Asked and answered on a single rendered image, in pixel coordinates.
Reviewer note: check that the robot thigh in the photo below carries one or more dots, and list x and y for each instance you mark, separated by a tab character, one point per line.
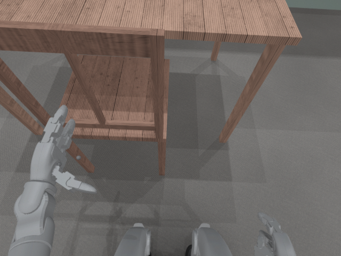
136	242
208	242

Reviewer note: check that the robot left forearm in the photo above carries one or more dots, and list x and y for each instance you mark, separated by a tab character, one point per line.
35	226

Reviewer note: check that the robot left hand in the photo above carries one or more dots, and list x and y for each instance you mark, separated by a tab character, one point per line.
51	150

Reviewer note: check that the robot left thigh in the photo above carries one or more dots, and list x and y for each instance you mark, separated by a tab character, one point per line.
136	242

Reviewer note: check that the chair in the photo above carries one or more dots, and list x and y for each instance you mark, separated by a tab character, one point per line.
109	98

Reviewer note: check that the robot right hand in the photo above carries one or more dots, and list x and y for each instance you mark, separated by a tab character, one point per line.
278	244

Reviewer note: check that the table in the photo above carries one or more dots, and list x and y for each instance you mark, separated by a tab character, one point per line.
241	21

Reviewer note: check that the robot right thigh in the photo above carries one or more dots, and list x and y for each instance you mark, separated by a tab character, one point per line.
208	242

